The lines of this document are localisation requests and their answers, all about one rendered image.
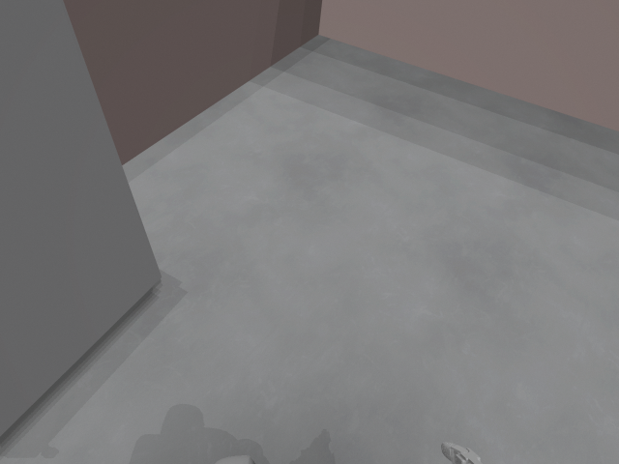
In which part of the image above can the robot right hand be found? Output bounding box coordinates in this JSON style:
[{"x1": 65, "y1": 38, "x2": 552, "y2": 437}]
[{"x1": 441, "y1": 442, "x2": 482, "y2": 464}]

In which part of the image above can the fridge door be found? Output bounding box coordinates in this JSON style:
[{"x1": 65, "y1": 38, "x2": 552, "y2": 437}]
[{"x1": 0, "y1": 0, "x2": 162, "y2": 436}]

